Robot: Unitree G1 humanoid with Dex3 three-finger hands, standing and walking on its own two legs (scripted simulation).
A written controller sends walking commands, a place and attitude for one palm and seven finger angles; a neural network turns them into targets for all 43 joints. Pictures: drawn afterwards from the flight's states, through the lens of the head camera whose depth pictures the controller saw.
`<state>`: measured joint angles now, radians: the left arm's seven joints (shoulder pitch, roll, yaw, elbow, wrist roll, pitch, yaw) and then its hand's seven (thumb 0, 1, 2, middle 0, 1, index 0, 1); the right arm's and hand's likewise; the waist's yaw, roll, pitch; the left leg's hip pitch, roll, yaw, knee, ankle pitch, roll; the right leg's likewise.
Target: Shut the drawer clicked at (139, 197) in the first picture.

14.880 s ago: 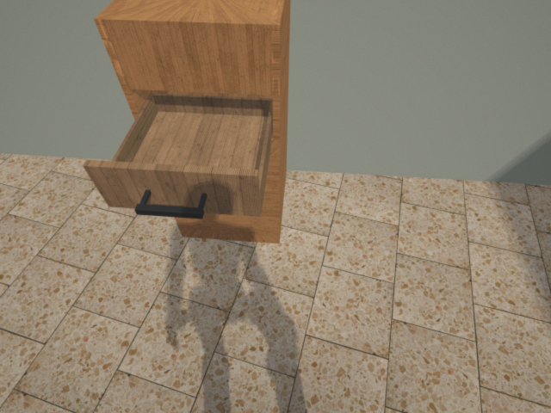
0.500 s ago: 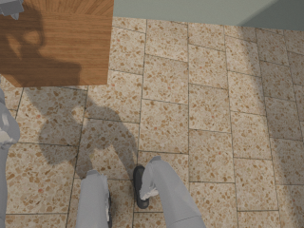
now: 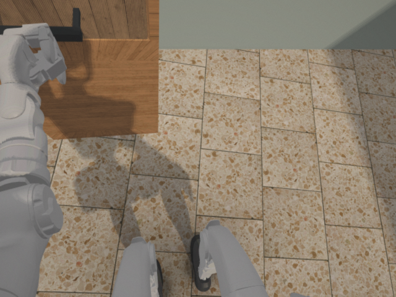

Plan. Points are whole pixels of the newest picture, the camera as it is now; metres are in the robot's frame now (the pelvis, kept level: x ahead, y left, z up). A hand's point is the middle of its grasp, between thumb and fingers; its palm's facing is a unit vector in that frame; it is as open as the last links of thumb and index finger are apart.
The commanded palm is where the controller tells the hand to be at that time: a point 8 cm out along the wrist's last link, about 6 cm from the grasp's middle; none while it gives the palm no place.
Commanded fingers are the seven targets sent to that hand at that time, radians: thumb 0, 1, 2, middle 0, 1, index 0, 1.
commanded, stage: draw the hand back to the body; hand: left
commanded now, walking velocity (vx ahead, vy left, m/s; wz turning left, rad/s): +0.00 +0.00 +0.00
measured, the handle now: (35, 24) +0.62 +0.24 +0.03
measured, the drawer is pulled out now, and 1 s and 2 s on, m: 0.00 0.00 0.00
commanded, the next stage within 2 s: step back with the hand held close in 1.32 s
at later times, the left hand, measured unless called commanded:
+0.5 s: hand out of the picture +0.38 +0.22 +0.14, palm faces +0.05 -0.99 -0.12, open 3.3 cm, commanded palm +0.34 +0.27 +0.16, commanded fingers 0.00 0.90 0.90 -1.40 -1.60 -1.40 -1.60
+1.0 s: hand out of the picture +0.26 +0.24 +0.26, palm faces +0.39 -0.85 -0.36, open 3.3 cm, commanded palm +0.20 +0.28 +0.28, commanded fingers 0.00 0.90 0.90 -1.40 -1.60 -1.40 -1.60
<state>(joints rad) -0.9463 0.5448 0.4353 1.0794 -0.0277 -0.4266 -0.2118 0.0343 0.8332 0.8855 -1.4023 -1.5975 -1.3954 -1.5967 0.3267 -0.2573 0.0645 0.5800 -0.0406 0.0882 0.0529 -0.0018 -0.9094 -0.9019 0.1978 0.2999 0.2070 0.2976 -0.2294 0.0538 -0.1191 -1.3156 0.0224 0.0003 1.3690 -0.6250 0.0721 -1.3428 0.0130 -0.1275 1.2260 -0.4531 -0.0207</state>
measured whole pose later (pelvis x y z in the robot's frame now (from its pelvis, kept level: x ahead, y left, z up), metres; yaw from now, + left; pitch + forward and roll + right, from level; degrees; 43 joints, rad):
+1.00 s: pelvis +0.06 +0.00 +0.14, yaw +5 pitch -1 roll -1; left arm 0.39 0.32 0.20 -0.31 -0.07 -0.03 0.10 0.02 0.90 0.90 -1.40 -1.60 -1.40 -1.60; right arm 0.19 -0.22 0.05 0.57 0.01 -0.04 -0.05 0.01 -0.91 -0.90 0.20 0.30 0.21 0.30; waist 0.05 0.08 -0.01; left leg -0.08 -0.04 0.01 0.43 -0.33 0.06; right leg -0.15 0.00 -0.09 0.41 -0.24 -0.01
